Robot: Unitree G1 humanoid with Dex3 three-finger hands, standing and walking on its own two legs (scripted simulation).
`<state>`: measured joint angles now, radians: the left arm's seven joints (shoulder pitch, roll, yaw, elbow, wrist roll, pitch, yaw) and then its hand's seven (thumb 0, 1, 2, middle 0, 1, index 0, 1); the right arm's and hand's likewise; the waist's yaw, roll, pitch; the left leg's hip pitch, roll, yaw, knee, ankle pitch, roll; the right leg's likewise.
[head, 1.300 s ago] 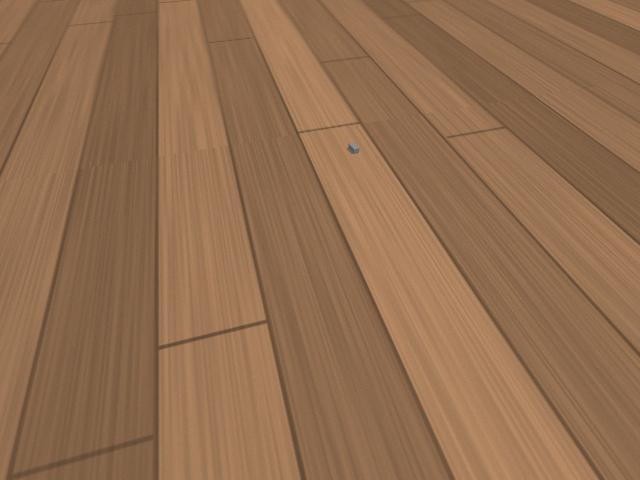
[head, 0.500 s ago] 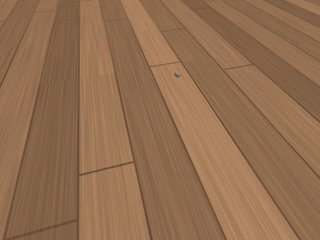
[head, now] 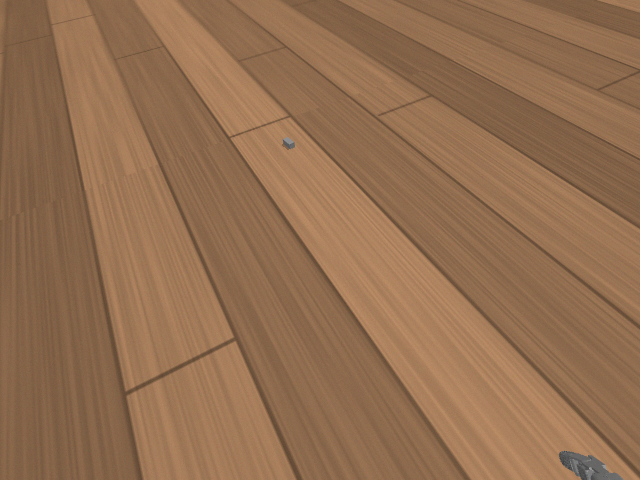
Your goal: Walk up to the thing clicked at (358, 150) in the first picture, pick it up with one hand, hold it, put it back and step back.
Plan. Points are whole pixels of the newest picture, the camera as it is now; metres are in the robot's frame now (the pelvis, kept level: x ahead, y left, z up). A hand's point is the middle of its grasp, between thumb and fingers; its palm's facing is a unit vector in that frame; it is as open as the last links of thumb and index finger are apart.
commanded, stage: walk up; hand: left
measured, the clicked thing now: (288, 143) +1.89 +0.24 -0.76
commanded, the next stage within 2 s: none
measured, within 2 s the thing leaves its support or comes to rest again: neither
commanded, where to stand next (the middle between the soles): +1.56 +0.57 m, yaw -81 degrees
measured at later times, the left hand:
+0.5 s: hand (178, 384) +0.31 +0.25 -0.12, palm faces -0.29 -0.83 -0.48, open 7.4 cm
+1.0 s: hand (245, 163) +0.86 +0.21 -0.12, palm faces -0.57 -0.60 -0.55, open 7.4 cm
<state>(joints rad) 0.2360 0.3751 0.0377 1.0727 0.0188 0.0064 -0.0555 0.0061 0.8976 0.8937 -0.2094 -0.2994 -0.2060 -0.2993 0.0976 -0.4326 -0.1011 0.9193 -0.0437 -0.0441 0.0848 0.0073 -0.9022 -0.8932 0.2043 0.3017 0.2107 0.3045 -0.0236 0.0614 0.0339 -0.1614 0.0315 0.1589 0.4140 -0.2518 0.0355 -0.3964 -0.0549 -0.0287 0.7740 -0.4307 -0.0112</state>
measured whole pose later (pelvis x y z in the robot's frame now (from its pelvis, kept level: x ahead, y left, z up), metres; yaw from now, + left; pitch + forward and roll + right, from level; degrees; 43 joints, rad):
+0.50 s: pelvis +0.24 -0.02 -0.01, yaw -21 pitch -2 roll -1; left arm 0.44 0.36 0.01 0.97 0.00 -0.11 0.01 0.00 0.89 0.89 -0.21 -0.30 -0.21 -0.30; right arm 0.08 -0.48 -0.07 0.77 -0.05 0.03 0.19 0.01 -0.91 -0.89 0.20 0.30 0.21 0.30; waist 0.04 0.15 0.04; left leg -0.70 0.13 -0.09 0.92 -0.13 -0.03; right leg -0.05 -0.08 0.03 0.43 -0.35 0.05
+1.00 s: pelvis +0.58 +0.05 -0.02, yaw -36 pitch +0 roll +1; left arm 0.24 0.49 0.05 0.87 -0.02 -0.05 0.04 0.00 0.90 0.89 -0.21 -0.30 -0.21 -0.30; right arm 0.33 -0.45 -0.12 0.74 -0.06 0.02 0.09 0.01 -0.90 -0.89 0.20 0.30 0.21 0.30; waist -0.15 0.04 0.05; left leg -0.15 -0.07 0.26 0.50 -0.37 0.12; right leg -0.58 -0.08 -0.14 0.83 -0.22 -0.03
